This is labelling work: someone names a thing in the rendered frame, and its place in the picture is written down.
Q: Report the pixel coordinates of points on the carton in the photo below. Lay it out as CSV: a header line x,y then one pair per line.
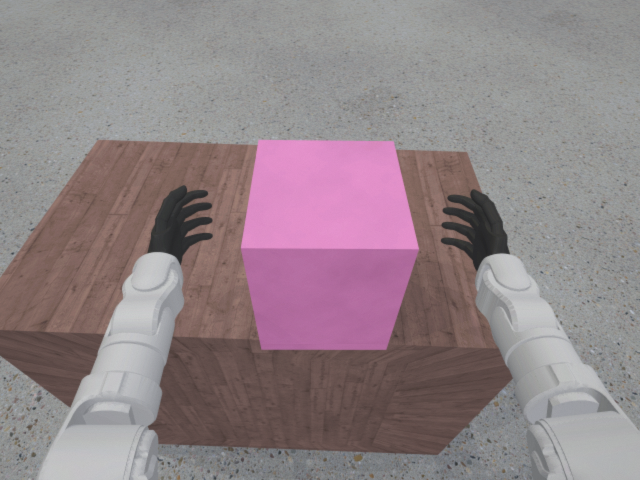
x,y
328,244

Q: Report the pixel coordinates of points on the robot left hand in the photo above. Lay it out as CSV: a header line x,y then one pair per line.
x,y
169,231

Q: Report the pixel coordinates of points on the left robot forearm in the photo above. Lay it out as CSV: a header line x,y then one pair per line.
x,y
123,386

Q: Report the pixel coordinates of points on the pedestal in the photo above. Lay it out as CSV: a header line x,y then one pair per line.
x,y
57,296

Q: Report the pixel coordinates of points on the right robot forearm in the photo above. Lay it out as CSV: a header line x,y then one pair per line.
x,y
550,378

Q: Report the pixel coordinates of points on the robot left upper arm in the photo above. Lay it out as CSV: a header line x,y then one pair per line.
x,y
104,452

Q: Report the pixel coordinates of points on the robot right hand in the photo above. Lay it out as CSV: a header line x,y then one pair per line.
x,y
486,234

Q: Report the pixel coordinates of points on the robot right upper arm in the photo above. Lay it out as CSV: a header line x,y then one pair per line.
x,y
592,446

